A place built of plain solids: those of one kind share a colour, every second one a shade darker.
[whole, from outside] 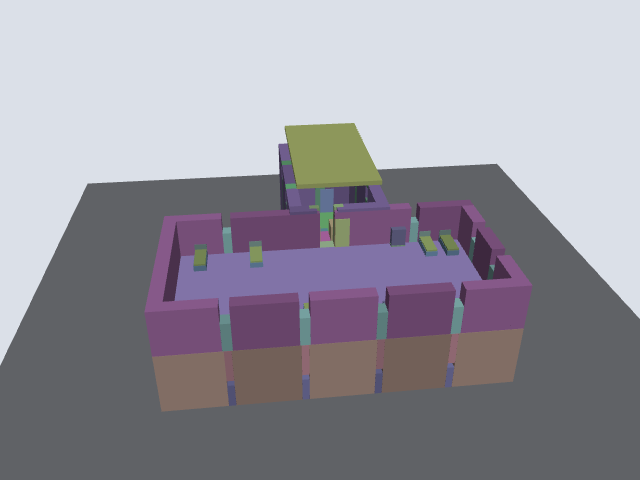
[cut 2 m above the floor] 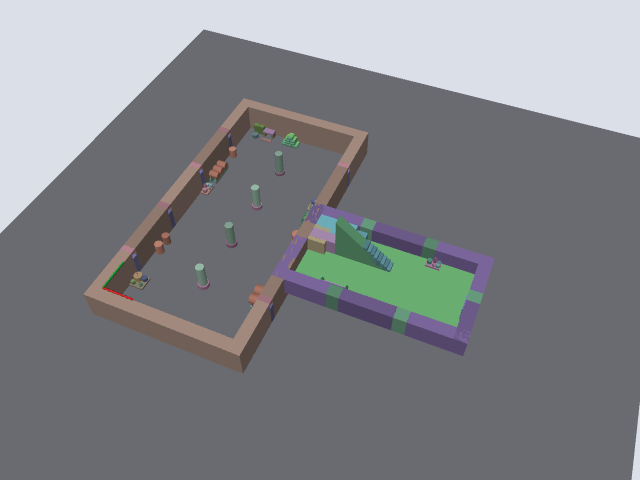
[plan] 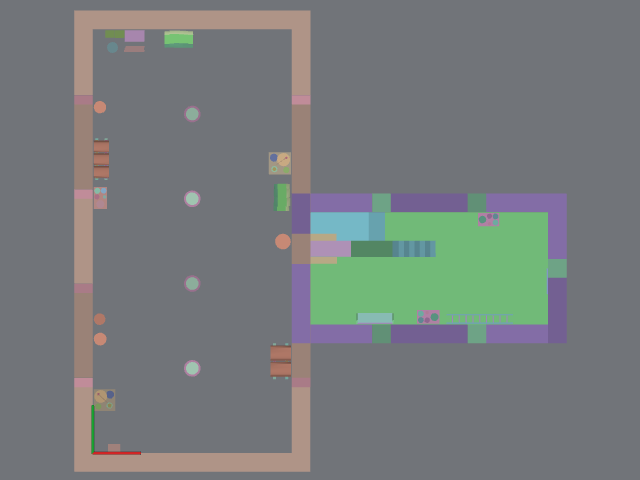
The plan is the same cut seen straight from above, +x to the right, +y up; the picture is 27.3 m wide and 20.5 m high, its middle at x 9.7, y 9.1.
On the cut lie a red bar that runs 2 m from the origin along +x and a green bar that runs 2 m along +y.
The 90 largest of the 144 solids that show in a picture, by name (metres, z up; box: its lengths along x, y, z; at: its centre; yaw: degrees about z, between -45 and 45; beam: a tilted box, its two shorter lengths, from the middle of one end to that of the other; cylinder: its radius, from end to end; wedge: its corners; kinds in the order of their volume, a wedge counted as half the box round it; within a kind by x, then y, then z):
{
 "wall_undercroft_1": {"box": [0.8, 3.61, 4.11], "at": [-0.4, 1.01, 1.75]},
 "wall_undercroft_2": {"box": [0.8, 3.62, 4.11], "at": [-0.4, 5.03, 1.75]},
 "wall_undercroft_3": {"box": [0.8, 3.62, 4.11], "at": [-0.4, 9.05, 1.75]},
 "wall_undercroft_4": {"box": [0.8, 3.62, 4.11], "at": [-0.4, 13.07, 1.75]},
 "wall_undercroft_5": {"box": [0.8, 3.61, 4.11], "at": [-0.4, 17.09, 1.75]},
 "wall_undercroft_6": {"box": [10.09, 0.8, 4.11], "at": [4.25, -0.4, 1.75]},
 "wall_undercroft_7": {"box": [10.09, 0.8, 4.11], "at": [4.25, 18.5, 1.75]},
 "wall_undercroft_8": {"box": [0.8, 3.61, 4.11], "at": [8.89, 1.01, 1.75]},
 "wall_undercroft_9": {"box": [0.8, 11.68, 4.11], "at": [8.89, 9.05, 1.75]},
 "wall_undercroft_10": {"box": [0.8, 3.61, 4.11], "at": [8.89, 17.09, 1.75]},
 "wall_vestibule_1": {"box": [0.8, 3.39, 6.15], "at": [8.89, 6.39, 3.75]},
 "wall_vestibule_2": {"box": [0.8, 1.72, 6.15], "at": [8.89, 10.23, 3.75]},
 "wall_vestibule_3": {"box": [3.44, 0.8, 6.15], "at": [10.21, 5.09, 3.75]},
 "wall_vestibule_4": {"box": [3.44, 0.8, 6.15], "at": [10.21, 10.69, 3.75]},
 "wall_vestibule_5": {"box": [3.28, 0.8, 6.15], "at": [14.37, 5.09, 3.75]},
 "wall_vestibule_6": {"box": [3.28, 0.8, 6.15], "at": [14.37, 10.69, 3.75]},
 "wall_vestibule_7": {"box": [3.44, 0.8, 6.15], "at": [18.52, 5.09, 3.75]},
 "wall_vestibule_8": {"box": [3.44, 0.8, 6.15], "at": [18.52, 10.69, 3.75]},
 "wall_vestibule_9": {"box": [0.8, 2.8, 6.15], "at": [19.84, 6.09, 3.75]},
 "wall_vestibule_10": {"box": [0.8, 2.8, 6.15], "at": [19.84, 9.69, 3.75]},
 "wall_dorter_1": {"box": [0.8, 3.54, 2.8], "at": [-0.4, 0.97, 5.22]},
 "wall_dorter_2": {"box": [0.8, 3.48, 2.8], "at": [-0.4, 5.03, 5.22]},
 "wall_dorter_3": {"box": [0.8, 3.48, 2.8], "at": [-0.4, 9.05, 5.22]},
 "wall_dorter_4": {"box": [0.8, 3.48, 2.8], "at": [-0.4, 13.07, 5.22]},
 "wall_dorter_5": {"box": [0.8, 3.54, 2.8], "at": [-0.4, 17.13, 5.22]},
 "wall_dorter_6": {"box": [3.07, 0.8, 2.8], "at": [0.74, -0.4, 5.22]},
 "wall_dorter_7": {"box": [2.54, 0.8, 2.8], "at": [4.25, -0.4, 5.22]},
 "wall_dorter_8": {"box": [10.09, 0.8, 2.8], "at": [4.25, 18.5, 5.22]},
 "wall_dorter_9": {"box": [3.07, 0.8, 2.8], "at": [7.75, -0.4, 5.22]},
 "wall_dorter_10": {"box": [0.8, 3.54, 2.8], "at": [8.89, 0.97, 5.22]},
 "wall_dorter_11": {"box": [0.8, 4.96, 2.8], "at": [8.89, 5.77, 5.22]},
 "wall_dorter_12": {"box": [0.8, 5.61, 2.8], "at": [8.89, 12.01, 5.22]},
 "wall_dorter_13": {"box": [0.8, 3.54, 2.8], "at": [8.89, 17.13, 5.22]},
 "floor_dorter_1": {"box": [8.49, 18.1, 0.4], "at": [4.25, 9.05, 3.92]},
 "over_vestibule_1": {"box": [10.75, 5.4, 0.3], "at": [14.37, 7.89, 8.31]},
 "wall_vestibule_under_light_1": {"box": [0.8, 0.8, 4.8], "at": [12.33, 5.09, 3.07]},
 "wall_vestibule_under_light_2": {"box": [0.8, 0.8, 4.8], "at": [12.33, 10.69, 3.07]},
 "wall_vestibule_under_light_3": {"box": [0.8, 0.8, 4.8], "at": [16.4, 5.09, 3.07]},
 "wall_vestibule_under_light_4": {"box": [0.8, 0.8, 4.8], "at": [16.4, 10.69, 3.07]},
 "wall_vestibule_under_light_5": {"box": [0.8, 0.8, 4.8], "at": [19.84, 7.89, 3.07]},
 "floor_vestibule_1": {"box": [10.15, 4.8, 0.3], "at": [14.37, 7.89, 0.82]},
 "wall_dorter_under_light_1": {"box": [0.8, 0.55, 1.75], "at": [-0.4, 3.01, 4.7]},
 "wall_dorter_under_light_2": {"box": [0.8, 0.55, 1.75], "at": [-0.4, 7.04, 4.7]},
 "wall_dorter_under_light_3": {"box": [0.8, 0.55, 1.75], "at": [-0.4, 11.06, 4.7]},
 "wall_dorter_under_light_4": {"box": [0.8, 0.55, 1.75], "at": [-0.4, 15.09, 4.7]},
 "wall_dorter_under_light_5": {"box": [0.7, 0.8, 1.75], "at": [2.62, -0.4, 4.7]},
 "wall_dorter_under_light_6": {"box": [0.7, 0.8, 1.75], "at": [5.87, -0.4, 4.7]},
 "wall_dorter_under_light_7": {"box": [0.8, 0.55, 1.75], "at": [8.89, 3.01, 4.7]},
 "wall_dorter_under_light_8": {"box": [0.8, 0.55, 1.75], "at": [8.89, 15.09, 4.7]},
 "floor_terrace_1": {"box": [2.49, 1.22, 1.47], "at": [10.54, 9.68, 1.41]},
 "floor_terrace_2": {"box": [0.7, 1.22, 0.93], "at": [12.13, 9.68, 1.13]},
 "fill_under_steps_1": {"wedge": [[11.02, 8.38, 0.67], [11.02, 8.38, 3.9], [11.02, 9.07, 0.67], [11.02, 9.07, 3.9], [14.87, 8.38, 0.67], [14.87, 8.38, 0.73], [14.87, 9.07, 0.67], [14.87, 9.07, 0.73]]},
 "wall_undercroft_over_light_1": {"box": [0.8, 0.4, 2.04], "at": [-0.4, 3.01, 2.79]},
 "wall_undercroft_over_light_2": {"box": [0.8, 0.4, 2.04], "at": [-0.4, 7.04, 2.79]},
 "wall_undercroft_over_light_3": {"box": [0.8, 0.4, 2.04], "at": [-0.4, 11.06, 2.79]},
 "wall_undercroft_over_light_4": {"box": [0.8, 0.4, 2.04], "at": [-0.4, 15.09, 2.79]},
 "wall_undercroft_over_light_5": {"box": [0.8, 0.4, 2.04], "at": [8.89, 3.01, 2.79]},
 "wall_undercroft_over_light_6": {"box": [0.8, 0.4, 2.04], "at": [8.89, 15.09, 2.79]},
 "mass_under_head_1": {"box": [1.74, 0.69, 3.15], "at": [10.16, 8.72, 2.25]},
 "parapet_head_1": {"box": [1.12, 0.3, 4.51], "at": [9.85, 9.22, 2.93]},
 "parapet_head_2": {"box": [1.13, 0.3, 4.48], "at": [9.86, 8.23, 2.91]},
 "wall_undercroft_under_light_1": {"box": [0.8, 0.4, 1.75], "at": [-0.4, 3.01, 0.57]},
 "wall_undercroft_under_light_2": {"box": [0.8, 0.4, 1.75], "at": [-0.4, 7.04, 0.57]},
 "wall_undercroft_under_light_3": {"box": [0.8, 0.4, 1.75], "at": [-0.4, 11.06, 0.57]},
 "wall_undercroft_under_light_4": {"box": [0.8, 0.4, 1.75], "at": [-0.4, 15.09, 0.57]},
 "wall_undercroft_under_light_5": {"box": [0.8, 0.4, 1.75], "at": [8.89, 3.01, 0.57]},
 "bed_frame_dorter_1": {"box": [1.93, 0.79, 0.36], "at": [7.49, 0.92, 4.3]},
 "bed_frame_dorter_2": {"box": [1.89, 0.8, 0.34], "at": [7.52, 13.35, 4.29]},
 "bed_frame_dorter_3": {"box": [1.89, 0.77, 0.37], "at": [7.52, 16.79, 4.3]},
 "bed_frame_dorter_4": {"box": [1.86, 0.76, 0.34], "at": [7.53, 2.29, 4.29]},
 "pier_undercroft_1": {"cylinder": 0.27, "from": [4.25, 3.62, 0.28], "to": [4.25, 3.62, 1.87]},
 "pier_undercroft_2": {"cylinder": 0.27, "from": [4.25, 7.24, 0.28], "to": [4.25, 7.24, 1.87]},
 "pier_undercroft_3": {"cylinder": 0.27, "from": [4.25, 10.86, 0.25], "to": [4.25, 10.86, 1.87]},
 "pier_undercroft_4": {"cylinder": 0.27, "from": [4.25, 14.48, 0.23], "to": [4.25, 14.48, 1.87]},
 "wall_wallhead_1": {"box": [0.45, 0.62, 3.0], "at": [9.06, 7.94, 5.32]},
 "cask_undercroft_1": {"cylinder": 0.26, "from": [0.3, 14.77, 0.0], "to": [0.3, 14.77, 0.68]},
 "cask_undercroft_2": {"cylinder": 0.27, "from": [0.31, 4.87, 0.0], "to": [0.31, 4.87, 0.77]},
 "cask_undercroft_3": {"cylinder": 0.33, "from": [8.12, 9.03, 0.0], "to": [8.12, 9.03, 0.87]},
 "bed_pallet_dorter_1": {"box": [1.81, 0.73, 0.11], "at": [7.46, 0.92, 4.53]},
 "bed_pallet_dorter_2": {"box": [1.77, 0.74, 0.11], "at": [7.49, 13.35, 4.52]},
 "bed_pallet_dorter_3": {"box": [1.77, 0.71, 0.11], "at": [7.49, 16.79, 4.54]},
 "bed_pallet_dorter_4": {"box": [1.74, 0.7, 0.11], "at": [7.5, 2.29, 4.52]},
 "wall_vestibule_over_light_1": {"box": [0.8, 0.8, 0.35], "at": [12.33, 10.69, 6.64]},
 "wall_vestibule_over_light_2": {"box": [0.8, 0.8, 0.35], "at": [16.4, 10.69, 6.64]},
 "aumbry_carcase_dorter_1": {"box": [0.41, 0.92, 1.16], "at": [8.25, 4.12, 4.79]},
 "threshold_wall_head_1": {"box": [0.8, 1.65, 0.3], "at": [8.89, 8.72, 3.97]},
 "tub_stand_undercroft_1": {"box": [0.92, 0.92, 0.17], "at": [0.49, 2.26, 0.04]},
 "tub_stand_undercroft_2": {"box": [0.95, 0.95, 0.17], "at": [7.98, 12.37, 0.04]},
 "floor_head_the_stone_1": {"box": [1.36, 0.69, 0.3], "at": [9.97, 8.72, 3.97]},
 "settle_locker_vestibule_1": {"box": [1.49, 0.42, 0.45], "at": [12.05, 5.78, 1.19]}
}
